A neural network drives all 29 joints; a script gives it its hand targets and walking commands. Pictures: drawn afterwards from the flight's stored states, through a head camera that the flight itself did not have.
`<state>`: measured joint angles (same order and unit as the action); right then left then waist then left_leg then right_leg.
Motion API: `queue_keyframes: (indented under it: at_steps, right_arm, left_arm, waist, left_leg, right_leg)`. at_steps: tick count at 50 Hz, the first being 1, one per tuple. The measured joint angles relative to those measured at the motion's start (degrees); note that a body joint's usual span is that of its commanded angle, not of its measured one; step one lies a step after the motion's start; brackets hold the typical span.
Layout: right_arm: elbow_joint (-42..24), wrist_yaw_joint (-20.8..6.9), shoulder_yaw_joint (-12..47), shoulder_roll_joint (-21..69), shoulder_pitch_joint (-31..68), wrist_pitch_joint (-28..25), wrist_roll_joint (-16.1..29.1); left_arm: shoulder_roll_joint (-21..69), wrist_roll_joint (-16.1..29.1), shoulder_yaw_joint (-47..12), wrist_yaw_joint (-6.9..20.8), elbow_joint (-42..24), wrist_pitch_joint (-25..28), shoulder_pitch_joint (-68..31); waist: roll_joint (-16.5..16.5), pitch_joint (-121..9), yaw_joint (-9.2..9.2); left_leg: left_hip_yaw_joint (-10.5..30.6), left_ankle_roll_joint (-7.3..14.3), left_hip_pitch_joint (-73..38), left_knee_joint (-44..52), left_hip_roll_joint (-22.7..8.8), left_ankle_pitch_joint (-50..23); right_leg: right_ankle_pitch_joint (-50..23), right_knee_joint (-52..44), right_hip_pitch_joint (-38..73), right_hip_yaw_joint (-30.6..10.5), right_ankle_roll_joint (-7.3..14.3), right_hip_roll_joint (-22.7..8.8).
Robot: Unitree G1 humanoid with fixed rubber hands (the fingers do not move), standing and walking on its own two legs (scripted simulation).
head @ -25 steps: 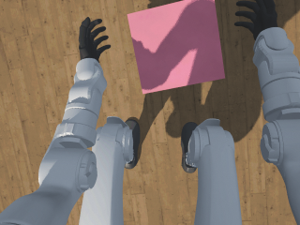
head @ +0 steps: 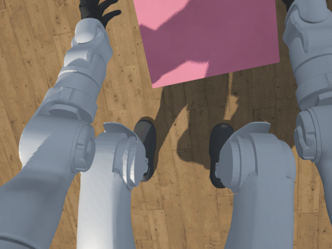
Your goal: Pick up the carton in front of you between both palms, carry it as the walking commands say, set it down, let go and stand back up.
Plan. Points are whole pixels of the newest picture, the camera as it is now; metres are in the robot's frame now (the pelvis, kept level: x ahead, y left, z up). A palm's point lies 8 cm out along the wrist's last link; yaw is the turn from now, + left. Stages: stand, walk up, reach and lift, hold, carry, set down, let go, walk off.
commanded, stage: reach and lift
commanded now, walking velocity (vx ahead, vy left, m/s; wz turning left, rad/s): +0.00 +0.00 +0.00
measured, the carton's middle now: (200, 28) +0.50 -0.07 -0.25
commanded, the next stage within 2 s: none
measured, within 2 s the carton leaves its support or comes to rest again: leaves its support in 0.60 s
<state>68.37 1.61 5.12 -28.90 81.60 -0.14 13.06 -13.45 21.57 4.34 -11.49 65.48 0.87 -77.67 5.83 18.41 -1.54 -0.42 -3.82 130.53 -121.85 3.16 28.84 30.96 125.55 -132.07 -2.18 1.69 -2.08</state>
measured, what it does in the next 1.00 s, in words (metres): rises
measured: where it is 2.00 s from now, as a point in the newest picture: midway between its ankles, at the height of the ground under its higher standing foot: (180, 163)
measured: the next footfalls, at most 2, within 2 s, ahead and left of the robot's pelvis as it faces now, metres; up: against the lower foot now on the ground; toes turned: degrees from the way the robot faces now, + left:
none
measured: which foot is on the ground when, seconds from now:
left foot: down 0.00-1.00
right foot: down 0.00-1.00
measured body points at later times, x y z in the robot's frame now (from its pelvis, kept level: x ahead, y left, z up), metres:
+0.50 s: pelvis +0.00 +0.00 +0.01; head +0.35 -0.07 +0.27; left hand +0.53 +0.09 -0.17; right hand +0.54 -0.21 -0.18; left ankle +0.14 +0.13 -0.34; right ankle +0.11 -0.12 -0.34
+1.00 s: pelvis +0.00 +0.01 +0.05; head +0.27 -0.06 +0.41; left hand +0.51 +0.08 -0.03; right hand +0.50 -0.22 -0.03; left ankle +0.14 +0.13 -0.34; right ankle +0.11 -0.12 -0.34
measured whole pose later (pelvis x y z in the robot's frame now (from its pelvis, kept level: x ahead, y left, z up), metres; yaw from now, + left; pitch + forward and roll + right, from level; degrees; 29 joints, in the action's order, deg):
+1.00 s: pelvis +0.00 +0.01 +0.05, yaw -6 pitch +38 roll +3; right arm 52.6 1.0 -10.5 -12.0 66.2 16.6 -3.2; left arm 3.5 -1.8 28.2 -11.0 41.5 -12.6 -58.1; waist 3.4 -2.2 -0.3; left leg 2.0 -4.3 121.8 -114.5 4.9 31.4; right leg 29.4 115.4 -124.2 -2.9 -0.6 2.9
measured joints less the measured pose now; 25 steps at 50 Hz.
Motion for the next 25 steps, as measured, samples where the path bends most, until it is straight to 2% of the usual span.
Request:
queue_keyframes:
  at_steps: [9,17,21,25]
  right_arm:
    - [2.17,-0.32,-0.12,1.90,-0.93,0.18,-0.37]
    - [4.08,-0.45,0.69,4.12,1.30,-0.66,-0.67]
    - [5.95,0.05,1.47,4.91,2.95,-0.64,-0.79]
    - [8.25,0.21,1.62,5.56,5.79,1.01,-2.39]
  left_arm:
    - [2.91,-4.34,2.98,-0.25,0.72,0.57,2.00]
    - [4.70,-5.44,1.92,-0.38,0.97,1.27,0.15]
    - [6.20,-7.85,5.62,-3.18,2.27,2.34,-1.55]
    - [6.91,-11.27,11.20,-3.33,2.15,1.35,-2.13]
  waist:
    - [-1.55,-3.23,-0.15]
    - [-1.55,-3.26,0.66]
    - [-1.54,-2.78,0.98]
    - [-1.17,-2.94,1.05]
  left_leg:
    - [0.00,0.21,-0.37,0.94,-0.64,0.70]
    - [-0.16,0.38,-0.19,2.33,-0.29,-0.42]
    - [-0.15,0.52,-0.33,2.60,-0.62,-0.59]
    - [-0.28,0.55,0.13,2.14,-0.77,-0.72]
  right_leg:
    - [0.14,-1.23,0.12,0.03,-0.11,0.63]
    - [-0.63,-2.51,0.16,-0.16,-0.33,0.32]
    - [-1.11,-2.99,0.18,-0.14,-0.40,0.68]
    - [-1.62,-2.64,-0.54,-0.39,-0.46,1.17]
